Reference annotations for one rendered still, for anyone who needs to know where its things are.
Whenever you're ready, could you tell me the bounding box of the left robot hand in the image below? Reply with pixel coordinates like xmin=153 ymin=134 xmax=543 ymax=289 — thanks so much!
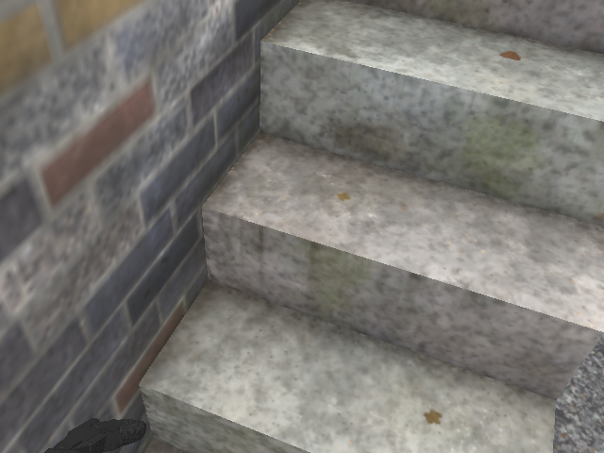
xmin=44 ymin=418 xmax=146 ymax=453

